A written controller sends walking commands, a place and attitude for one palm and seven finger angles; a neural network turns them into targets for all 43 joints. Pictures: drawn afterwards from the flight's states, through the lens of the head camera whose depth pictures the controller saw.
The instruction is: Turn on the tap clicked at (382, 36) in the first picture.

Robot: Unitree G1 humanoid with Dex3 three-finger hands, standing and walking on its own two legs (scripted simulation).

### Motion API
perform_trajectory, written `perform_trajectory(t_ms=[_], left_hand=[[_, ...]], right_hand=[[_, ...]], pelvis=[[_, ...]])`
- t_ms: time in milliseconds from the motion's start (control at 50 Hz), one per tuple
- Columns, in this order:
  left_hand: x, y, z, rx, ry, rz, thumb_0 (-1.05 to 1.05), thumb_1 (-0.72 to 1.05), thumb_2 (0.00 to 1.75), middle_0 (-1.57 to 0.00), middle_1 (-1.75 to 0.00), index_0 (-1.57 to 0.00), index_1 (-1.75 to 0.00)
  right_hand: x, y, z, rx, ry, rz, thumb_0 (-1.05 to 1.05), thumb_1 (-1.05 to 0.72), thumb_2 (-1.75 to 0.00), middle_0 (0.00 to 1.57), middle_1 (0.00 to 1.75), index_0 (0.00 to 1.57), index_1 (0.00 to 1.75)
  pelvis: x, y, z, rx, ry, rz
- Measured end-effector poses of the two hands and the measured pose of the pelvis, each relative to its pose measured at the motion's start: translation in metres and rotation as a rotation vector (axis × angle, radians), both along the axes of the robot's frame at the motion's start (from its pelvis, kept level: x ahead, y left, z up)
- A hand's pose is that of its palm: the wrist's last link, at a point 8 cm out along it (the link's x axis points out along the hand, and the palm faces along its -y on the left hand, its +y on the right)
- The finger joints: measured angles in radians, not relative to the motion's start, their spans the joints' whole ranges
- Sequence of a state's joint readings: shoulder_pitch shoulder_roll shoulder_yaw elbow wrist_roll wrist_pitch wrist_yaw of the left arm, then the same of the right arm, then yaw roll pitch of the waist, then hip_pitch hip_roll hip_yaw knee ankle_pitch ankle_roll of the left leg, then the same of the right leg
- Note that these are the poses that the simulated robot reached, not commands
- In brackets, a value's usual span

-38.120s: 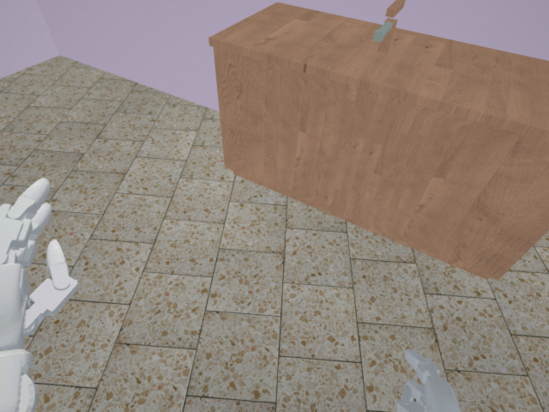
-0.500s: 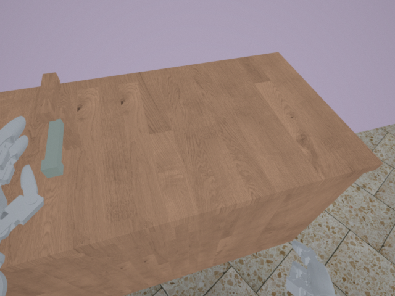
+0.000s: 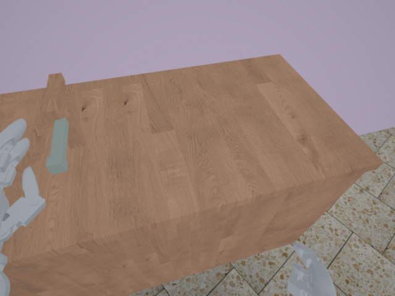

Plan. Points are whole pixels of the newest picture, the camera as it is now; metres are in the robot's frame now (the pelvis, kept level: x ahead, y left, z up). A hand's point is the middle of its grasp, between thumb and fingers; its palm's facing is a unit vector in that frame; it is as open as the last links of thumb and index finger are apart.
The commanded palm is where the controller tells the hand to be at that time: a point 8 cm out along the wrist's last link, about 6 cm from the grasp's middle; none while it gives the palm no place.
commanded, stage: shuffle to correct the standing spot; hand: left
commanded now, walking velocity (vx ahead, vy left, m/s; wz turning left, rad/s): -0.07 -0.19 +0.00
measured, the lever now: (57, 164) +0.34 +0.30 +0.08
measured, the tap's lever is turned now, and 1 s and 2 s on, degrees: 0 0 0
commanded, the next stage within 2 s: come to a stop and stand still in 0.48 s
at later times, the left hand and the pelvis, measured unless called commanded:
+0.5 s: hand (45, 194) +0.23 +0.23 +0.17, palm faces +0.30 -0.86 -0.41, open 7.4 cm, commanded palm +0.17 +0.28 +0.18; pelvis +0.01 +0.00 +0.00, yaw +0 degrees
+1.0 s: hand (7, 211) +0.20 +0.27 +0.17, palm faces +0.31 -0.86 -0.40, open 7.4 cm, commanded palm +0.15 +0.31 +0.18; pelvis -0.02 +0.04 +0.00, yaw -2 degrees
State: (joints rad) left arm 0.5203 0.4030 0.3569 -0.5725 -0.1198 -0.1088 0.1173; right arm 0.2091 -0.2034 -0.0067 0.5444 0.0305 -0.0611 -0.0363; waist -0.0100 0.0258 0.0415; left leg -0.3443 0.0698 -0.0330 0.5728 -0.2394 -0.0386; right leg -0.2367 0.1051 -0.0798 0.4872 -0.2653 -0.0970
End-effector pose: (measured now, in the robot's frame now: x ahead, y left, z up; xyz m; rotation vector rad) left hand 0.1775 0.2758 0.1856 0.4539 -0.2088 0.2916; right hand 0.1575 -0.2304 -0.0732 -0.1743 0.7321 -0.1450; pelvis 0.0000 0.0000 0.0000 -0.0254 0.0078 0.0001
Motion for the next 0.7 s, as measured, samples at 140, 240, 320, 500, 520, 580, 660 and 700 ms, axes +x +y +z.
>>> perform_trajectory(t_ms=[140, 240, 320, 500, 520, 580, 660, 700], left_hand=[[0.004, 0.005, 0.0, -0.005, -0.011, 0.002, 0.01, 0.89, 0.9, -0.21, -0.3, -0.21, -0.3], [0.009, 0.005, 0.001, 0.011, -0.001, -0.004, 0.01, 0.89, 0.9, -0.21, -0.3, -0.21, -0.3], [0.011, 0.002, 0.0, 0.017, 0.017, -0.014, 0.01, 0.89, 0.9, -0.21, -0.3, -0.21, -0.3], [0.012, -0.001, 0.0, 0.01, 0.016, -0.015, 0.01, 0.89, 0.9, -0.21, -0.3, -0.21, -0.3], [0.012, 0.0, 0.0, 0.009, 0.013, -0.013, 0.01, 0.89, 0.9, -0.21, -0.3, -0.21, -0.3], [0.012, 0.001, 0.001, 0.011, 0.007, -0.006, 0.01, 0.89, 0.9, -0.21, -0.3, -0.21, -0.3], [0.019, 0.014, 0.016, 0.137, -0.045, -0.015, 0.01, 0.89, 0.9, -0.21, -0.3, -0.21, -0.3], [0.027, 0.036, 0.024, 0.169, -0.101, 0.023, 0.01, 0.88, 0.9, -0.22, -0.3, -0.21, -0.3]], right_hand=[[-0.005, 0.003, 0.001, -0.009, 0.019, -0.004, 0.01, -0.9, -0.9, 0.2, 0.3, 0.2, 0.3], [-0.003, 0.006, 0.001, 0.001, 0.02, 0.0, 0.01, -0.9, -0.9, 0.2, 0.3, 0.2, 0.3], [0.0, 0.006, 0.001, 0.007, 0.016, 0.001, 0.01, -0.9, -0.9, 0.2, 0.3, 0.2, 0.3], [0.007, 0.0, 0.001, -0.003, 0.008, -0.006, 0.01, -0.9, -0.9, 0.2, 0.3, 0.2, 0.3], [0.007, -0.001, 0.001, -0.005, 0.009, -0.006, 0.01, -0.9, -0.9, 0.2, 0.3, 0.2, 0.3], [0.009, -0.002, 0.002, -0.007, 0.007, -0.006, 0.01, -0.9, -0.9, 0.2, 0.3, 0.2, 0.3], [0.007, -0.002, 0.002, -0.035, 0.008, 0.029, 0.01, -0.9, -0.9, 0.2, 0.3, 0.2, 0.3], [0.003, -0.002, 0.003, -0.04, 0.017, 0.059, 0.01, -0.9, -0.9, 0.2, 0.3, 0.2, 0.3]], pelvis=[[0.001, 0.003, 0.001, 0.002, 0.003, -0.004], [0.002, 0.003, 0.003, 0.0, 0.011, -0.005], [0.003, 0.002, 0.003, -0.001, 0.013, -0.007], [0.008, 0.0, 0.001, 0.001, 0.01, -0.005], [0.008, 0.0, 0.001, 0.001, 0.009, -0.003], [0.009, -0.001, 0.001, 0.001, 0.008, -0.002], [0.005, -0.004, 0.002, 0.006, 0.004, 0.005], [0.001, -0.005, 0.003, 0.016, 0.008, -0.01]])
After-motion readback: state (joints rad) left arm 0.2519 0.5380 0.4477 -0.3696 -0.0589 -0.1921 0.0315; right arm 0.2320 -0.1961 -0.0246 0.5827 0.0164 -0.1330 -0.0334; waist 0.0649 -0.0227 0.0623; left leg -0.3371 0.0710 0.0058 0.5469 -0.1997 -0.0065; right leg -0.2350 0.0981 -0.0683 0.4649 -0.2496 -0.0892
